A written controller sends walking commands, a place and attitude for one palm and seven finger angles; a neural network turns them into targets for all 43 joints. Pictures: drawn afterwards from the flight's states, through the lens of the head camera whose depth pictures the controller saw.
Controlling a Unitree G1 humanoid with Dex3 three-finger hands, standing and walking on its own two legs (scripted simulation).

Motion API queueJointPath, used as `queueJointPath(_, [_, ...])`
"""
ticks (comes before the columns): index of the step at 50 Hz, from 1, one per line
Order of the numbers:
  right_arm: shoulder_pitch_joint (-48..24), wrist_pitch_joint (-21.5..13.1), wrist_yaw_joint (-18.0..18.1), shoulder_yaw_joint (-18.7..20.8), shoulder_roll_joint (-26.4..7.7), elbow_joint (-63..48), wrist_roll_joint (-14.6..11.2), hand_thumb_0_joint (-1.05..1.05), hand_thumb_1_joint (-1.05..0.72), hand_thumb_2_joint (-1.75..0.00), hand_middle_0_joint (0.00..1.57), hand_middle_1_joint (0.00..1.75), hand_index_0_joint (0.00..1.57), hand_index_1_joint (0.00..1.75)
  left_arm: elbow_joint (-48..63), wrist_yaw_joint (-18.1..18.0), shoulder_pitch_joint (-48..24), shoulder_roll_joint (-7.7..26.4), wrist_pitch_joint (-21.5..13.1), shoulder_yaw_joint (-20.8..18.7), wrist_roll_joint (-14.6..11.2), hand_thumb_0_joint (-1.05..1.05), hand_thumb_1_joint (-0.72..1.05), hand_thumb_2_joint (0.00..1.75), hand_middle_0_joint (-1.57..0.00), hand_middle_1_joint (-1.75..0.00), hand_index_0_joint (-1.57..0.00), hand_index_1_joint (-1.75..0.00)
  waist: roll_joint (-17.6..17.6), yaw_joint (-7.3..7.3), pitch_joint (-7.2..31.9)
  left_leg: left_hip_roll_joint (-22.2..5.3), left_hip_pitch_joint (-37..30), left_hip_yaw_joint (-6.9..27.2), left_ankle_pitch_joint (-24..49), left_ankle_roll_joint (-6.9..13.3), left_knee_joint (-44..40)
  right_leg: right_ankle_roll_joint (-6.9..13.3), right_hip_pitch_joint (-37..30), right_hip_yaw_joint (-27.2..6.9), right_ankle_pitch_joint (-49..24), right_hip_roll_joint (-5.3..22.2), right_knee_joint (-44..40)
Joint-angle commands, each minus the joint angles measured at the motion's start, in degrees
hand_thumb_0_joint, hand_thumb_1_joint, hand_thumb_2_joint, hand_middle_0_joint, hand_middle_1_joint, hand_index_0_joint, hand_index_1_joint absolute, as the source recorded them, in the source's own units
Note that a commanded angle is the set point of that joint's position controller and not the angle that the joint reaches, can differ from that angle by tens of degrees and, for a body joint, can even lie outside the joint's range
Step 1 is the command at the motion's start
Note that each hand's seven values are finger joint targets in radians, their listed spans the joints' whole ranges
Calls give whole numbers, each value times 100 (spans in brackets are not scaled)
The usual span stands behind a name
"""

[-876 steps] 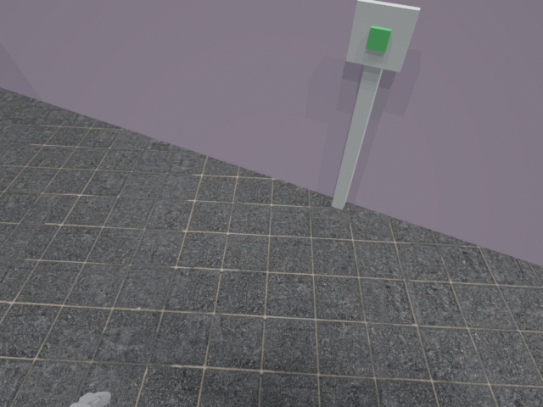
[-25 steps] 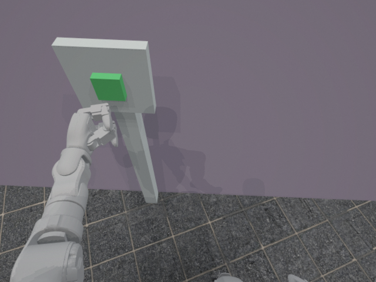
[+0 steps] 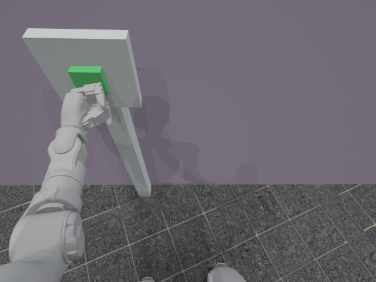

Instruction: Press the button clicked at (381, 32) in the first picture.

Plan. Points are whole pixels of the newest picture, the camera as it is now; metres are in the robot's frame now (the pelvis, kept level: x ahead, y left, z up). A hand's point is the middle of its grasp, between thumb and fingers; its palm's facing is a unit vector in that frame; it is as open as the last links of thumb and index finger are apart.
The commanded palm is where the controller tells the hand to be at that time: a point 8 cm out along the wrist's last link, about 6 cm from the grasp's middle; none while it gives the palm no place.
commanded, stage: press the button with the knuckle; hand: left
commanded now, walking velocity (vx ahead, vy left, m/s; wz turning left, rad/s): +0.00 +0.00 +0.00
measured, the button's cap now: (90, 80) +0.52 +0.19 +0.12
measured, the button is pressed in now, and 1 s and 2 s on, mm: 0 13 0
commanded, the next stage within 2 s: hold the button down briefly in 0.62 s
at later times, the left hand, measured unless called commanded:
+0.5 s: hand (104, 106) +0.47 +0.17 +0.08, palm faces -0.04 -1.00 -0.02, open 2.9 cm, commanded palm +0.47 +0.22 +0.09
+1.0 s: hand (104, 105) +0.48 +0.17 +0.08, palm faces -0.01 -1.00 -0.05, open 2.9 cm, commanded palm +0.49 +0.20 +0.09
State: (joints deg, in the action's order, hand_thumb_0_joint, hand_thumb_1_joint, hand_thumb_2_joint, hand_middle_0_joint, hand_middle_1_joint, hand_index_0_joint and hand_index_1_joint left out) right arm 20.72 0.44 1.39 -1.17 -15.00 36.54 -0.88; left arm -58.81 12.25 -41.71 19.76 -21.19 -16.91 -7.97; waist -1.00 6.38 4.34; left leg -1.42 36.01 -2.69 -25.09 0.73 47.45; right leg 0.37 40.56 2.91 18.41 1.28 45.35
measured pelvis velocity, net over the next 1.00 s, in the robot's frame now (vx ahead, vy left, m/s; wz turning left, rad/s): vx -0.03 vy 0.01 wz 0.04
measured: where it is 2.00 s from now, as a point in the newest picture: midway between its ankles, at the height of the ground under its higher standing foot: outside the picture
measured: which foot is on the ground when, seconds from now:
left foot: down 0.00-1.00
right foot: down 0.00-1.00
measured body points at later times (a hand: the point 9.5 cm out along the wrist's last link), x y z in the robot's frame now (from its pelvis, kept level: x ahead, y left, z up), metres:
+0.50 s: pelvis -0.02 +0.00 -0.01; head +0.08 +0.01 +0.43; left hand +0.47 +0.22 +0.09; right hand +0.01 -0.27 -0.12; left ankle -0.02 +0.11 -0.70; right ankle +0.03 -0.12 -0.70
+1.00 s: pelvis -0.03 +0.01 -0.02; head +0.08 +0.02 +0.42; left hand +0.47 +0.22 +0.09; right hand -0.03 -0.26 -0.13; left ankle -0.02 +0.11 -0.70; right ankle +0.03 -0.12 -0.70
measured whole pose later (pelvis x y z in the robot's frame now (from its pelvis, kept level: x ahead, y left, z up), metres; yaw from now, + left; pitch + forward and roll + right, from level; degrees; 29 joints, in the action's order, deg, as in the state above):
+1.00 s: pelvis -0.03 +0.01 -0.02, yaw +2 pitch +17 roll -2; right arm 23.6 -2.9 1.4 -2.7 -16.2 39.2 1.0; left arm -73.3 9.5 -57.2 26.0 -23.0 -14.9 -5.6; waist -1.0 10.3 4.1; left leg -0.4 46.9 -0.3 -23.9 1.3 53.3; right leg 0.1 49.1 5.0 16.8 2.5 48.6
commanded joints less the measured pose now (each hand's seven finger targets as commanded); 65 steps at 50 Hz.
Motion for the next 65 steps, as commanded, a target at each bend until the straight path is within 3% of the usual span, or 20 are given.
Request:
queueJointPath(1, [553,-154,18,317,-876,-492,14,0,-90,-90,20,30,20,30,1239,-59,-2527,1360,-496,-312,-46,0,90,90,-130,-150,-130,-150,-138,-3,2379,133,-604,255,2036,14,-562,78,-1753,-207,-1905,-196,-302])
queueJointPath(3, [591,-142,27,325,-889,-455,13,0,-90,-90,20,30,20,30,1156,-51,-2718,1413,-516,-334,-51,0,90,90,-130,-150,-130,-150,97,79,2323,133,-467,228,1858,42,-543,47,-1799,-237,-1856,-204,-350])
queueJointPath(6, [601,-124,45,327,-888,-418,-3,0,-90,-90,20,30,20,30,1102,-22,-2937,1437,-539,-307,-38,0,90,90,-130,-150,-130,-150,-161,142,2288,146,-501,221,1746,47,-547,49,-1698,-266,-1747,-204,-390])
queueJointPath(18, [688,-182,89,255,-995,-277,16,0,-90,-90,20,30,20,30,471,-4,-3760,1832,-544,-410,18,0,90,90,-130,-150,-130,-150,-135,422,1966,138,-167,334,997,73,-510,29,-1214,-292,-913,-205,-491])
queueJointPath(24, [799,-224,89,245,-1064,-254,67,0,-90,-90,20,30,20,30,360,-12,-4180,1993,-581,-455,69,0,90,90,-130,-150,-130,-150,-397,502,2280,122,-319,459,1036,55,-412,54,-895,-234,-760,-218,-366])
queueJointPath(27, [862,-242,75,234,-1077,-227,77,0,-90,-90,20,30,20,30,179,-64,-4418,1824,-517,-300,82,0,90,90,-130,-150,-130,-150,-354,637,2217,101,-323,516,943,53,-407,28,-655,-196,-591,-234,-373])
queueJointPath(28, [883,-246,77,230,-1105,-204,79,0,-90,-90,20,30,20,30,88,-85,-4497,1929,-492,-359,92,0,90,90,-130,-150,-130,-150,-318,659,2106,94,-212,525,813,56,-402,25,-593,-199,-474,-232,-386])
queueJointPath(32, [997,-278,76,240,-1135,-166,114,0,-90,-90,20,30,20,30,211,-152,-4898,1922,-503,-298,136,0,90,90,-130,-150,-130,-150,-528,745,2394,87,-444,615,849,48,-377,28,-399,-168,-416,-239,-342])
queueJointPath(37, [1044,-350,64,228,-1152,-77,132,0,-90,-90,20,30,20,30,79,-257,-5208,1395,-460,141,112,0,90,90,-130,-150,-130,-150,-576,946,2021,44,-501,762,340,16,-459,30,173,-78,-34,-238,-341])
queueJointPath(39, [1079,-378,72,227,-1198,-82,149,0,-90,-90,20,30,20,30,31,-325,-5163,1585,-468,-11,142,0,90,90,-130,-150,-130,-150,-434,920,2143,60,-426,765,280,40,-445,40,82,-97,0,-233,-338])
queueJointPath(42, [1096,-429,68,218,-1186,-67,157,0,-90,-90,20,30,20,30,40,-365,-5255,1596,-486,40,195,0,90,90,-130,-150,-130,-150,-563,928,2193,76,-398,748,261,39,-422,35,87,-117,13,-219,-333])
queueJointPath(46, [1114,-462,48,215,-1189,-44,163,0,-90,-90,20,30,20,30,-1,-383,-5295,1311,-491,270,197,0,90,90,-130,-150,-130,-150,-508,1003,2115,61,-455,812,91,35,-456,37,238,-87,104,-215,-332])
queueJointPath(47, [1126,-470,57,218,-1207,-27,174,0,-90,-90,20,30,20,30,47,-398,-5356,1462,-500,159,192,0,90,90,-130,-150,-130,-150,-510,983,2138,62,-410,795,94,40,-450,42,179,-96,97,-212,-335])
queueJointPath(50, [1131,-494,42,217,-1182,-24,168,0,-90,-90,20,30,20,30,101,-392,-5417,1253,-518,355,200,0,90,90,-130,-150,-130,-150,-706,1007,2220,67,-564,804,185,27,-431,58,253,-88,46,-214,-317])
queueJointPath(52, [1129,-493,47,206,-1200,-22,167,0,-90,-90,20,30,20,30,-50,-400,-5278,1395,-478,232,208,0,90,90,-130,-150,-130,-150,-487,972,2106,72,-359,792,34,43,-436,50,171,-107,129,-212,-340])
queueJointPath(55, [1111,-492,36,211,-1189,-51,158,0,-90,-90,20,30,20,30,-2,-352,-5190,1335,-468,236,169,0,90,90,-130,-150,-130,-150,-453,953,2152,94,-325,737,134,58,-417,50,32,-119,63,-206,-357])
queueJointPath(56, [1114,-483,33,226,-1202,-53,167,0,-90,-90,20,30,20,30,60,-340,-5144,1545,-479,59,171,0,90,90,-130,-150,-130,-150,-444,877,2251,103,-307,719,204,63,-390,52,-80,-134,20,-201,-353])
queueJointPath(59, [1069,-447,-4,234,-1159,-132,174,0,-90,-90,20,30,20,30,186,-282,-4862,1516,-504,14,175,0,90,90,-130,-150,-130,-150,-597,738,2431,121,-425,667,541,56,-346,82,-244,-134,-186,-205,-325])
queueJointPath(61, [1046,-403,-22,257,-1146,-194,155,0,-90,-90,20,30,20,30,188,-223,-4438,1633,-510,-172,128,0,90,90,-130,-150,-130,-150,-403,587,2515,112,-394,615,739,55,-337,80,-495,-144,-336,-217,-337])
queueJointPath(65, [910,-321,-43,257,-1068,-303,112,0,-90,-90,20,30,20,30,454,-137,-4083,1343,-546,2,63,0,90,90,-130,-150,-130,-150,-414,500,2271,108,-358,530,810,53,-394,88,-615,-141,-445,-225,-359])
